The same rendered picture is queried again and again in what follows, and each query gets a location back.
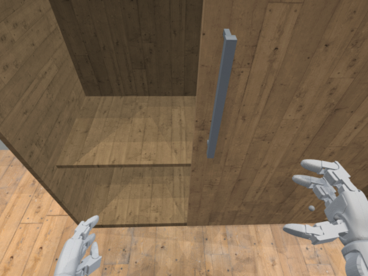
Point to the robot right hand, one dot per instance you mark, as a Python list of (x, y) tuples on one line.
[(351, 205)]

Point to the handle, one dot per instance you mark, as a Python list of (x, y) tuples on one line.
[(227, 56)]

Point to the robot left hand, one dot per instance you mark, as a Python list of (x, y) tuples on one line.
[(74, 249)]

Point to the robot right forearm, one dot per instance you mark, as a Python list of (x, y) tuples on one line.
[(356, 256)]

